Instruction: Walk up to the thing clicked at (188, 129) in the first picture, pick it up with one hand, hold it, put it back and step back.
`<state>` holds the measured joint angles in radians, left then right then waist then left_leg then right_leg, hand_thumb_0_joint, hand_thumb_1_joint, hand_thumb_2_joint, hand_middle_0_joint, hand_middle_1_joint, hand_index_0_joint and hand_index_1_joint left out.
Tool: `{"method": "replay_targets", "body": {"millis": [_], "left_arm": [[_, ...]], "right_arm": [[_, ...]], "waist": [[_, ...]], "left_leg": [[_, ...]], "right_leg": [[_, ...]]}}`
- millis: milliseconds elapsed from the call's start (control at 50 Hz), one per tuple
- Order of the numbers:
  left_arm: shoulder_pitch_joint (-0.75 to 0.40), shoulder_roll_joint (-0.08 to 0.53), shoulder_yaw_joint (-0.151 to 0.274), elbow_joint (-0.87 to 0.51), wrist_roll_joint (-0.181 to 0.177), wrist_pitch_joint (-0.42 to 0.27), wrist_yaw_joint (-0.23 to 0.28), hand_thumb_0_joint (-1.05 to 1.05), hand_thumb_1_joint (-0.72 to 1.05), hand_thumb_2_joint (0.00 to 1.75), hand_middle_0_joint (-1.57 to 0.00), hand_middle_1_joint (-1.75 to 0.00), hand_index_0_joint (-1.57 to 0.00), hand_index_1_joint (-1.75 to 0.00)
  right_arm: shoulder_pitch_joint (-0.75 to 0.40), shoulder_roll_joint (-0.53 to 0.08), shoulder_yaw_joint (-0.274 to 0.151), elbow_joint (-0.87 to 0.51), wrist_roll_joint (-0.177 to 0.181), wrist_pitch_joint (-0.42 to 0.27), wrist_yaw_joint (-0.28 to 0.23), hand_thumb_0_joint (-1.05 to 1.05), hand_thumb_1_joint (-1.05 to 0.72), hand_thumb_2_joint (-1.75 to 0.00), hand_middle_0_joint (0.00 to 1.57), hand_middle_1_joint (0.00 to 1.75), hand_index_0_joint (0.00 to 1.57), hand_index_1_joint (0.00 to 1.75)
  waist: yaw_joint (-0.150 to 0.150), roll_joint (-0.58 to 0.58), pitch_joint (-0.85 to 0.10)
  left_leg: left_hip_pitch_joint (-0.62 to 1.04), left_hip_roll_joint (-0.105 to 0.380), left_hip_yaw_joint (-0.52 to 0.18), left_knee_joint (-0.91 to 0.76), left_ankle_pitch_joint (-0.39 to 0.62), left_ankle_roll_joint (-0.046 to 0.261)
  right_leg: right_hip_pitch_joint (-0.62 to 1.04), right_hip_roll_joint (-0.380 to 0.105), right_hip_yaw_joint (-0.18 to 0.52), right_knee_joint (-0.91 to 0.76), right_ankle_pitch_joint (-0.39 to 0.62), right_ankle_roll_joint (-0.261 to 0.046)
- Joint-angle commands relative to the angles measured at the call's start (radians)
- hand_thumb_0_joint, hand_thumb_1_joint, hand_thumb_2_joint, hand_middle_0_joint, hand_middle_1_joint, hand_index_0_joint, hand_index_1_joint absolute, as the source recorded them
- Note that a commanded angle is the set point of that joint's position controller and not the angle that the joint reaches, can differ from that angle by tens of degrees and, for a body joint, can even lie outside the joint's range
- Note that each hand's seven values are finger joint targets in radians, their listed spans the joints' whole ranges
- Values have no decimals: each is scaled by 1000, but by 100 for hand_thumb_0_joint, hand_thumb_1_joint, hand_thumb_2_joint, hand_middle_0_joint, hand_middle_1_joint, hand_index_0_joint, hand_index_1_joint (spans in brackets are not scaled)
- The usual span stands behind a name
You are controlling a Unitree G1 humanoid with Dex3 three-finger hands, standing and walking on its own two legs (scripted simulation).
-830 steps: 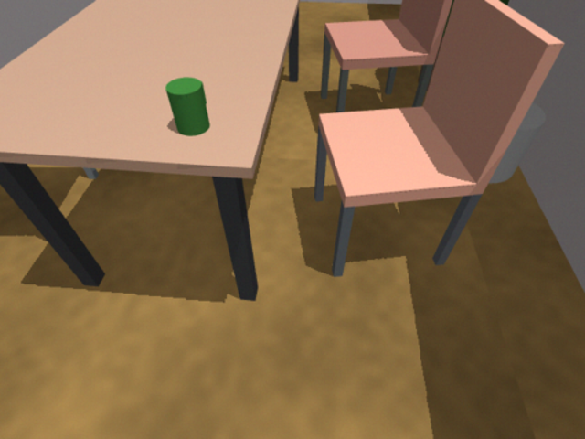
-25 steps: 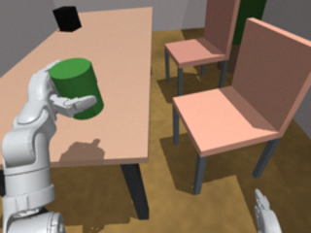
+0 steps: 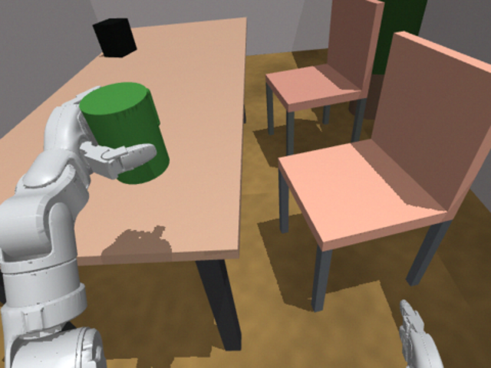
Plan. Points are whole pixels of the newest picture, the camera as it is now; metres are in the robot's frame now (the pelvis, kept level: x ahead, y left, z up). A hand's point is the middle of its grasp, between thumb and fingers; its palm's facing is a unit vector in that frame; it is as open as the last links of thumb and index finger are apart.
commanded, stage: hold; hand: left
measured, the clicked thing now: (135, 127) +0.35 +0.15 +0.29
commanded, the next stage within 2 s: none
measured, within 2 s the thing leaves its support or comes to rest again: neither
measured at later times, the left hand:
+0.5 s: hand (120, 135) +0.33 +0.16 +0.29, palm faces +0.12 -0.99 -0.03, open 11.2 cm
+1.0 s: hand (118, 135) +0.33 +0.16 +0.29, palm faces +0.12 -0.99 -0.02, open 11.2 cm
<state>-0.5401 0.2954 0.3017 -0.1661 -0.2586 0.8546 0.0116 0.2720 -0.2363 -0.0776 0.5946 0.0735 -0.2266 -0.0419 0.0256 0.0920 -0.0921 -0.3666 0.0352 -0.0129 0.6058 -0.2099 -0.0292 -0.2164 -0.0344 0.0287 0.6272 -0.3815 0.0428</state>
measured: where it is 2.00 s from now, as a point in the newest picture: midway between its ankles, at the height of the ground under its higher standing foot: outside the picture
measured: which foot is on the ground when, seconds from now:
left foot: down 0.00-1.00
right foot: down 0.00-1.00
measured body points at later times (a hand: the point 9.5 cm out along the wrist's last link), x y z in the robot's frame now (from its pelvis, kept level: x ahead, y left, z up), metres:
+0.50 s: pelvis +0.00 +0.00 +0.00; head -0.05 -0.04 +0.44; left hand +0.32 +0.21 +0.29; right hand +0.17 -0.26 -0.07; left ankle +0.07 +0.14 -0.72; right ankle -0.03 -0.15 -0.72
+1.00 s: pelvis -0.01 +0.00 +0.00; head -0.05 -0.04 +0.44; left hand +0.32 +0.22 +0.29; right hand +0.17 -0.25 -0.07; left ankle +0.07 +0.14 -0.72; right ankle -0.03 -0.15 -0.72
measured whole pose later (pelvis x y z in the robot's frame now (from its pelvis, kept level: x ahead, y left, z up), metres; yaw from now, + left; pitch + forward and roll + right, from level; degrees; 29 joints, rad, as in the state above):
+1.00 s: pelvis -0.01 +0.00 +0.00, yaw +0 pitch -2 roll +0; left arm -0.54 0.31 0.30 -0.19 -0.27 0.87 0.02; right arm 0.26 -0.24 -0.08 0.62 0.08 -0.24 -0.06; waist 0.03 0.09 -0.09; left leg -0.38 0.04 -0.01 0.62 -0.21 -0.03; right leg -0.23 -0.03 0.03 0.65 -0.38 0.04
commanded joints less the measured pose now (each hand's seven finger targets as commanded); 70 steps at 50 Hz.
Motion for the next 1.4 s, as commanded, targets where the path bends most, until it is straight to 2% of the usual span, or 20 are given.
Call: {"method": "replay_targets", "body": {"millis": [0, 20, 40, 80, 140, 240, 280, 340, 400, 420, 500, 580, 760, 840, 1080, 1180, 1200, 1260, 1320, 1380], "left_arm": [[-531, 230, 105, -255, -14, -99, 20, 0, 2, 127, -124, -144, -127, -144], [-554, 234, 101, -304, -15, -103, 24, 0, 0, 127, -124, -143, -126, -143], [-523, 221, 108, -213, -18, -97, 28, 0, -1, 127, -124, -143, -126, -144], [-529, 214, 93, -214, -17, -96, 31, 0, 0, 127, -125, -144, -127, -145], [-559, 256, 112, -273, -9, -107, 35, 0, 1, 127, -125, -144, -127, -145], [-578, 243, 89, -316, -12, -115, 27, 0, 1, 125, -124, -142, -126, -143], [-515, 187, 47, -227, -11, -102, 14, 0, 1, 126, -125, -143, -127, -143], [-560, 248, 86, -319, -18, -109, 7, 0, 1, 126, -126, -144, -128, -144], [-512, 212, 71, -288, -19, -96, 4, 0, 4, 127, -125, -144, -127, -144], [-509, 231, 101, -287, -24, -96, 5, 0, 4, 128, -127, -144, -129, -145], [-543, 251, 119, -320, -30, -85, 15, 0, 3, 129, -127, -147, -130, -147], [-510, 223, 107, -193, -18, -77, 29, 0, 3, 131, -128, -148, -131, -149], [-559, 216, 55, -292, -7, -103, 13, 0, 6, 128, -127, -145, -129, -145], [-545, 264, 108, -311, -18, -113, 7, 0, 3, 128, -127, -146, -129, -146], [-561, 226, 76, -255, -15, -82, 22, 0, 8, 131, -127, -147, -130, -147], [-616, 257, 96, -287, -20, -94, 26, 0, 5, 130, -127, -146, -130, -146], [-619, 253, 92, -285, -17, -91, 25, 0, 5, 129, -126, -145, -129, -146], [-538, 218, 77, -215, -19, -84, 18, 0, 2, 129, -126, -145, -128, -146], [-547, 240, 92, -246, -20, -86, 14, 0, 5, 130, -127, -146, -129, -147], [-542, 248, 101, -228, -16, -84, 16, 0, 6, 131, -128, -147, -130, -148]], "right_arm": [[-140, -127, -53, -175, 5, -66, -2, 0, 52, -6, 5, 5, 5, 5], [-152, -125, -52, -168, 5, -65, -2, 0, 53, -6, 5, 5, 5, 5], [-159, -114, -42, -180, 5, -67, -2, 0, 52, -6, 5, 5, 5, 5], [-172, -115, -40, -190, 7, -65, -2, 0, 52, -6, 5, 5, 5, 5], [-143, -106, -35, -164, 8, -59, -2, 0, 53, -6, 5, 5, 5, 5], [-150, -117, -42, -157, 9, -69, -3, 0, 52, -6, 5, 5, 5, 5], [-176, -120, -38, -181, 8, -75, -7, 0, 52, -6, 5, 5, 5, 5], [-160, -124, -46, -165, 12, -76, -10, 0, 52, -6, 5, 5, 5, 5], [-160, -115, -34, -160, 10, -77, -8, 0, 52, -6, 5, 5, 5, 5], [-161, -124, -48, -163, 10, -77, -9, 0, 52, -6, 5, 5, 5, 5], [-135, -146, -69, -168, 11, -72, -8, 0, 52, -6, 5, 5, 5, 5], [-155, -117, -44, -149, 8, -67, -7, 0, 53, -6, 5, 5, 5, 5], [-176, -123, -36, -177, 8, -80, -10, 0, 52, -6, 5, 5, 5, 5], [-165, -118, -35, -149, 7, -84, -15, 0, 52, -6, 5, 5, 5, 5], [-147, -131, -52, -142, 8, -77, -16, 0, 53, -6, 5, 5, 5, 5], [-153, -147, -68, -152, 9, -90, -20, 0, 52, -6, 5, 5, 5, 5], [-153, -133, -50, -147, 7, -94, -21, 0, 52, -6, 5, 5, 5, 5], [-176, -108, -28, -144, 9, -99, -22, 0, 51, -6, 5, 5, 5, 5], [-183, -110, -26, -162, 10, -92, -20, 0, 52, -6, 5, 5, 5, 5], [-158, -121, -42, -141, 9, -86, -17, 0, 52, -6, 5, 5, 5, 5]], "waist": [[0, -98, -239], [11, -73, -227], [5, -102, -217], [4, -108, -205], [6, -73, -211], [-4, -37, -228], [-6, -73, -194], [0, -36, -235], [9, -53, -207], [14, -70, -231], [3, -85, -254], [3, -103, -193], [2, -45, -240], [10, -47, -239], [-4, -57, -213], [-4, -60, -233], [0, -67, -227], [3, -90, -206], [18, -68, -232], [7, -65, -216]], "left_leg": [[274, -32, 40, -48, 119, 42], [266, -33, 41, -52, 107, 37], [254, -31, 40, -50, 100, 41], [243, -35, 42, -51, 92, 42], [249, -41, 48, -47, 92, 42], [274, -33, 42, -51, 74, 35], [250, -31, 40, -58, 47, 36], [273, -34, 41, -55, 53, 34], [258, -30, 36, -59, 48, 31], [259, -30, 37, -52, 71, 35], [276, -32, 41, -37, 144, 41], [246, -31, 40, -54, 80, 40], [280, -29, 35, -57, 53, 32], [266, -31, 38, -46, 89, 36], [267, -29, 40, -64, 42, 30], [276, -30, 40, -60, 49, 32], [274, -31, 39, -58, 45, 32], [252, -35, 44, -51, 51, 39], [252, -37, 46, -51, 69, 35], [255, -33, 47, -53, 70, 34]], "right_leg": [[-133, 40, -80, -132, 211, -17], [-135, 41, -82, -131, 197, -21], [-133, 41, -80, -134, 191, -18], [-138, 39, -79, -137, 188, -17], [-145, 30, -73, -137, 193, -16], [-168, 38, -79, -129, 169, -25], [-170, 43, -84, -139, 144, -23], [-170, 41, -79, -136, 149, -25], [-170, 45, -86, -134, 135, -28], [-149, 43, -84, -132, 158, -25], [-132, 42, -80, -120, 235, -18], [-155, 41, -80, -127, 175, -19], [-167, 42, -86, -128, 147, -28], [-150, 41, -82, -123, 180, -23], [-183, 46, -86, -129, 137, -27], [-172, 44, -84, -134, 141, -26], [-177, 44, -86, -133, 133, -25], [-168, 39, -79, -133, 144, -20], [-152, 40, -80, -130, 161, -23], [-166, 44, -82, -130, 165, -23]]}}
